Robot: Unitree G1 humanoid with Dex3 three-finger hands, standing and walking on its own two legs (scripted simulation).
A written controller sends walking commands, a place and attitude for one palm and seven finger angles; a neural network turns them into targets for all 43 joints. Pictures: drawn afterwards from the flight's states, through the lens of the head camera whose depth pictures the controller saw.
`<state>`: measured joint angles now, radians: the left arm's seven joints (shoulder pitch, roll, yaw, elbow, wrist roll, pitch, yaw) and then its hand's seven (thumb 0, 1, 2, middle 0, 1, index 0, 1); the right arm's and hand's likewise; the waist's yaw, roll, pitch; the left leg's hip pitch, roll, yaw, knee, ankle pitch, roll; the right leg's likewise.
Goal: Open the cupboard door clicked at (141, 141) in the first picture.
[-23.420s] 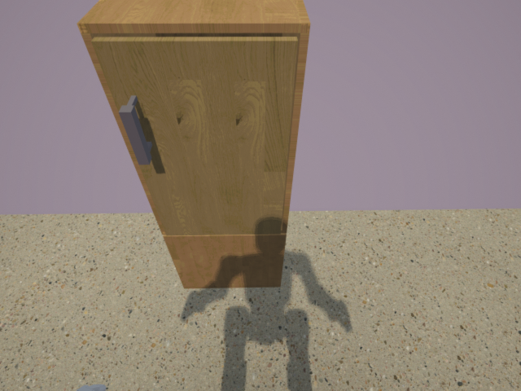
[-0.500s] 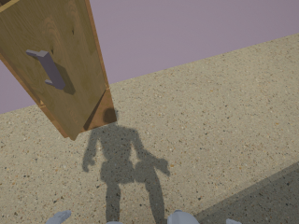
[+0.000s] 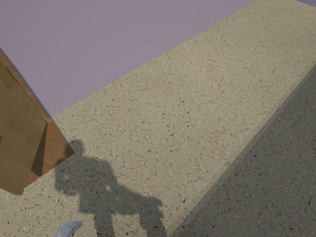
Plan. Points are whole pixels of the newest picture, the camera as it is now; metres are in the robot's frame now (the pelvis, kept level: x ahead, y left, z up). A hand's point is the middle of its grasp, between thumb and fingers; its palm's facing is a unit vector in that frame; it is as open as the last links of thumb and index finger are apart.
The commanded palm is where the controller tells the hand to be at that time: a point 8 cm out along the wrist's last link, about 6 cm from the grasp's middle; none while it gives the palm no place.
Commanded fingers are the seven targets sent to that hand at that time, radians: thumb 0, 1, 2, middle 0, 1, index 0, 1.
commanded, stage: walk to a spot facing it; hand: left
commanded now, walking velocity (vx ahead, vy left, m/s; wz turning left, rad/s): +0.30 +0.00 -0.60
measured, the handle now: out of the picture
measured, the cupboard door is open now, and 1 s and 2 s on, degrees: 50 50 50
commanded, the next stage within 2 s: turn to face it in 1.56 s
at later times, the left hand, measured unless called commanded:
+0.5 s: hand (120, 180) +0.29 +0.14 -0.14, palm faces -0.34 -0.92 -0.18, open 7.4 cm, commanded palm none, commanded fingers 0.00 0.90 0.90 -0.20 -0.30 -0.20 -0.30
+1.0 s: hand (160, 139) +0.46 +0.01 -0.16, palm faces -0.47 -0.86 -0.18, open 7.3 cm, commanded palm none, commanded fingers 0.00 0.90 0.90 -0.20 -0.30 -0.20 -0.30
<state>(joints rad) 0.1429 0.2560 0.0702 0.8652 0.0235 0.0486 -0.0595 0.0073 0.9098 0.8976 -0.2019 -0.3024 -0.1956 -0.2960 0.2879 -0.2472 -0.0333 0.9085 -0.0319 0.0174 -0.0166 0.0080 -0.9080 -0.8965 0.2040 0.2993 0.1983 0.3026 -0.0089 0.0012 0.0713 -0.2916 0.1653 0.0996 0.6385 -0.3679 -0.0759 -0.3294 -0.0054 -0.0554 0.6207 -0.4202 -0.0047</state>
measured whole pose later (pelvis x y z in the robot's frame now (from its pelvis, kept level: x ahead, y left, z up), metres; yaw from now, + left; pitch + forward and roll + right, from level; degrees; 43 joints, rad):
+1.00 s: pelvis +0.31 -0.13 +0.01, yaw -29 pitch +1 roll +0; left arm 0.19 0.23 0.08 1.02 0.04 0.01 -0.04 0.00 0.93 0.90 -0.20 -0.30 -0.20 -0.30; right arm 0.31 -0.14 -0.03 0.97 -0.05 -0.09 0.00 0.00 -0.92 -0.90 0.20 0.30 0.20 0.30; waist -0.03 -0.03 0.02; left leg -0.27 0.12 0.12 0.53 -0.28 -0.05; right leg -0.47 -0.05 -0.04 1.03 -0.39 -0.02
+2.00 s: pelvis +0.65 -0.38 +0.00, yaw -21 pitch +1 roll -1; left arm 0.18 0.22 0.07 1.02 0.02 0.04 0.01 0.00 0.93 0.90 -0.20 -0.30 -0.20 -0.30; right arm 0.19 -0.16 -0.04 0.97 -0.03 -0.03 -0.01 0.00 -0.91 -0.90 0.20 0.30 0.19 0.30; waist -0.03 -0.04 0.07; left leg -0.38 0.04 0.08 0.63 -0.25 0.02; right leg -0.40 -0.07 -0.08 1.08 -0.52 0.08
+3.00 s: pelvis +0.73 -0.49 +0.01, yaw +17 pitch +1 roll +2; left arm 0.21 0.21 0.04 0.88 0.03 0.01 0.01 0.01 0.91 0.90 -0.20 -0.30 -0.20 -0.30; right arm 0.14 -0.23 -0.07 0.90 -0.01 0.06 0.03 0.01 -0.91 -0.90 0.20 0.30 0.19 0.30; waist -0.01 -0.06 0.11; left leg -0.35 0.01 0.10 0.69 -0.39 -0.06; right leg -0.25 -0.17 -0.17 0.58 -0.33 0.05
